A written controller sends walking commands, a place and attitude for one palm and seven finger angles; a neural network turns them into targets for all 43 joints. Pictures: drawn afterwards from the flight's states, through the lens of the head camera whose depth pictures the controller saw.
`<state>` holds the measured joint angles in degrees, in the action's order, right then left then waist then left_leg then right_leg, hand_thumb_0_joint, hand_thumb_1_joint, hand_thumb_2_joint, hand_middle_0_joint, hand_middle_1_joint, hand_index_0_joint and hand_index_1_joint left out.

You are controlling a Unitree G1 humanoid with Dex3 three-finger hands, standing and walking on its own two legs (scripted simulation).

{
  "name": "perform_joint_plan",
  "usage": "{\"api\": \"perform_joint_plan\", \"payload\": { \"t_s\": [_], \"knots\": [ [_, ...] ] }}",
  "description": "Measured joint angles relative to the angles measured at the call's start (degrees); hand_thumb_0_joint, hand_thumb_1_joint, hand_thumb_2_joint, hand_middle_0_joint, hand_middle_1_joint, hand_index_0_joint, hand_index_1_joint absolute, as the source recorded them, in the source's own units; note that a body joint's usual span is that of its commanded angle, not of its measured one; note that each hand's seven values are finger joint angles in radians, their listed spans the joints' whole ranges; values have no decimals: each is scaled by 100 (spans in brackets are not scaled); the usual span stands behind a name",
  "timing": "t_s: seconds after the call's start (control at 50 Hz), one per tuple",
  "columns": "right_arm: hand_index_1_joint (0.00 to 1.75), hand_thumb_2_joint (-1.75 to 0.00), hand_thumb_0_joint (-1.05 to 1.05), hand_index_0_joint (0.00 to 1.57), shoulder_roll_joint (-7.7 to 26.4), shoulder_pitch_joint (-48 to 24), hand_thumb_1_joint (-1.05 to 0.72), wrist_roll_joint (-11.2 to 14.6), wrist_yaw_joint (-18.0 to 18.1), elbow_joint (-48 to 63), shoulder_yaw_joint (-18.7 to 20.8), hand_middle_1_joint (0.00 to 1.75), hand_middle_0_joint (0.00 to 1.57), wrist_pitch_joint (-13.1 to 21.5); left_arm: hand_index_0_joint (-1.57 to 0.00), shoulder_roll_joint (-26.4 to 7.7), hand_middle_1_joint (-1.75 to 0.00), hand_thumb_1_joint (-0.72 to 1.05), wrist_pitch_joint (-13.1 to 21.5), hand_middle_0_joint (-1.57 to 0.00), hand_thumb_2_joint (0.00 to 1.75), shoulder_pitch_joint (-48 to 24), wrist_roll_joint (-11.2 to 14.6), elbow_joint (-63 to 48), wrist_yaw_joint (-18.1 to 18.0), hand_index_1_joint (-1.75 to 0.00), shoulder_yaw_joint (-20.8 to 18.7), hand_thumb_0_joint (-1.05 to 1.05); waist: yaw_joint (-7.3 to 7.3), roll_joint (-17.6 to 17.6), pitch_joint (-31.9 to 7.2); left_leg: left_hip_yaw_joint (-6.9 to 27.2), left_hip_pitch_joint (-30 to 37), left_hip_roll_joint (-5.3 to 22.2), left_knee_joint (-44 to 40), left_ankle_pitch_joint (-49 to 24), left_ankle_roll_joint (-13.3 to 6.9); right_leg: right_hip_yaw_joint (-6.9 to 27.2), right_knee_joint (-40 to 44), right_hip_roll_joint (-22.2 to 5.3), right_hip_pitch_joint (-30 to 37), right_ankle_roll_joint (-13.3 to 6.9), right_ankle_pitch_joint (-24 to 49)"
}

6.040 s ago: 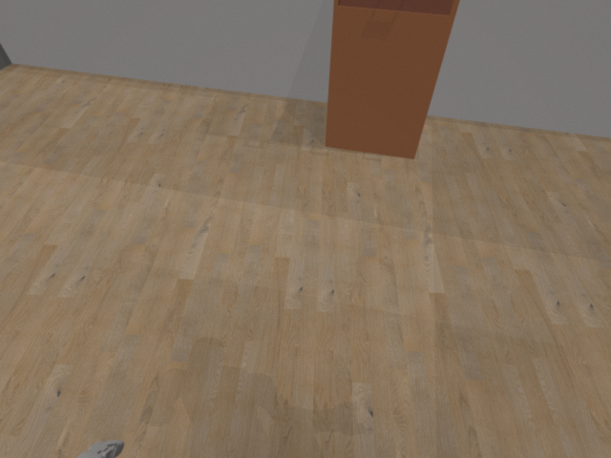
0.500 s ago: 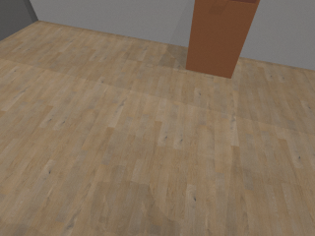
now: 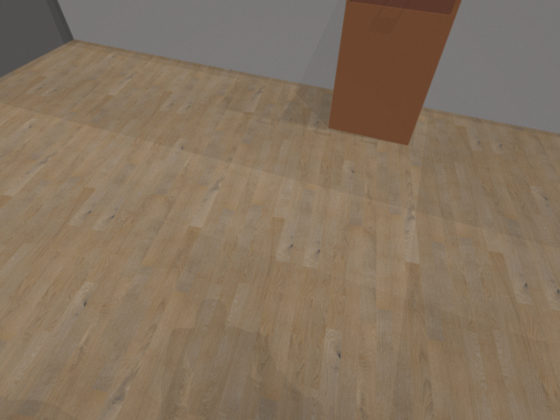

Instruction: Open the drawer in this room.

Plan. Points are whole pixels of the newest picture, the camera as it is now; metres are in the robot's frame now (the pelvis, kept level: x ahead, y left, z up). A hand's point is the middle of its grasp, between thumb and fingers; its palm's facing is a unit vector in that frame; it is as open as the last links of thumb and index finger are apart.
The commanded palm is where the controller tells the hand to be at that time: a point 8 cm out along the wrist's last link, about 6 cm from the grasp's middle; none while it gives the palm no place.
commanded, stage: turn or walk to find it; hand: left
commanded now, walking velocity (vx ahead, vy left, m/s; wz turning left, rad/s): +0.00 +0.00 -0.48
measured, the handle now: out of the picture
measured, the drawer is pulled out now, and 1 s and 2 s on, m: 0.00 0.00 0.00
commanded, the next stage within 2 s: stand and wait in 0.48 s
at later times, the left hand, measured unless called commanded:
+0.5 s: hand (191, 411) +0.17 +0.16 -0.18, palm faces -0.12 -0.97 -0.23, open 7.3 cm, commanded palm none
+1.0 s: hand (205, 356) +0.26 +0.16 -0.18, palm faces -0.14 -0.97 -0.17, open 7.3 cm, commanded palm none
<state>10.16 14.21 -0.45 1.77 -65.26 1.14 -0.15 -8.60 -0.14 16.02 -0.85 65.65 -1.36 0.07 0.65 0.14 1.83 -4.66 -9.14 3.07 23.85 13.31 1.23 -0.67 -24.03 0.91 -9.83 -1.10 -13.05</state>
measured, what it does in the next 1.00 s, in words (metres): walks ahead: right foot, then left foot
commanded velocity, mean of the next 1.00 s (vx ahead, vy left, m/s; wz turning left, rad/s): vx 0.15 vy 0.00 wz -0.12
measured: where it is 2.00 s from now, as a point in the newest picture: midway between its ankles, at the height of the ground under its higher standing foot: (303, 413)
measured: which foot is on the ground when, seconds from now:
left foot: down 0.00-0.48, up 0.50-0.72, down 0.74-1.00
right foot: down 0.00-0.22, up 0.24-0.44, down 0.46-0.76, up 0.78-1.00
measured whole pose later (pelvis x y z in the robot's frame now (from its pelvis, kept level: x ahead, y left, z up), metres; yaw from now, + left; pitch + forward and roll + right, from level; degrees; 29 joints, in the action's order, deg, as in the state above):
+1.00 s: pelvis +0.21 -0.01 +0.00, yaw -10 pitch +0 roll -1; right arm 8.2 14.7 -1.2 1.8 -62.6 1.0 2.5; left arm -10.0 -0.4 12.7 -1.3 63.4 -1.2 -2.0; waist -0.1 -1.5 3.1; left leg -11.4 -8.9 3.1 25.2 16.3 -1.7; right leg -4.9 -43.7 -4.0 -19.7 1.8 -21.8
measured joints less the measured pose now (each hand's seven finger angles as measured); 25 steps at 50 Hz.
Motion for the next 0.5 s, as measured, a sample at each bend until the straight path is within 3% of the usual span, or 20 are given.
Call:
{"api": "perform_joint_plan", "payload": {
  "t_s": [0.16, 0.22, 0.26, 0.32, 0.36, 0.42, 0.46, 0.5],
  "knots": [
    [30, -90, 1, 20, 9, -45, -90, -56, -25, 341, 124, 29, 20, -93, -21, -26, -30, 91, -193, -20, 90, 15, -56, -257, 110, -30, -212, 0, -17, 4, -10, -233, -423, 160, 725, 497, -44, 253, -488, 139, -442, -12, -161],
    [30, -90, 1, 20, 25, 148, -90, -97, -63, 445, 162, 29, 20, -26, -20, -80, -30, 91, -215, -20, 90, 80, -83, -403, 177, -30, -292, 0, -34, -32, -143, -321, -469, 150, 822, 731, -123, 361, -855, 156, -629, -48, -834],
    [30, -90, 1, 20, 65, 277, -90, -115, -68, 498, 190, 29, 20, 88, -20, -96, -30, 91, -220, -20, 90, 83, -95, -481, 227, -30, -346, 0, -80, 31, -174, -411, -412, 202, 731, 504, -176, 172, -1747, 130, -971, -34, -1155],
    [30, -90, 0, 20, 81, 485, -90, -125, -62, 472, 206, 29, 20, 195, -20, -172, -30, 91, -215, -20, 90, -20, -122, -569, 302, -30, -414, 1, -172, 60, -194, -563, -141, 224, 393, 483, -120, -147, -2913, -118, -1459, 27, -1103],
    [30, -90, 0, 20, 91, 613, -90, -143, -56, 401, 186, 29, 20, 216, -20, -213, -30, 91, -164, -20, 90, -146, -127, -661, 305, -30, -420, 1, -228, 102, -169, -600, 41, 253, 153, 439, -66, -316, -2785, -298, -1521, 93, -1040],
    [30, -90, 1, 20, 73, 767, -90, -150, -62, 254, 139, 29, 20, 194, -20, -259, -30, 91, -21, -20, 90, -388, -107, -790, 268, -30, -377, 1, -290, 147, -61, -587, 194, 328, 133, 518, 51, -495, -1677, -434, -1239, 156, -753],
    [30, -90, 1, 20, 28, 898, -90, -130, -88, 156, 120, 29, 20, 160, -20, -302, -30, 91, 103, -20, 90, -492, -95, -853, 256, -30, -344, 0, -268, 96, -20, -589, 192, 369, 471, 792, 156, -569, -854, -461, -887, 120, -369],
    [30, -90, 1, 20, 29, 952, -90, -95, -127, 68, 118, 29, 20, 74, -20, -257, -30, 91, 227, -20, 90, -582, -88, -830, 210, -30, -320, 0, -234, 174, 29, -450, -88, 481, 1373, 1359, 89, -653, -958, -414, -847, 52, -60]
  ]
}}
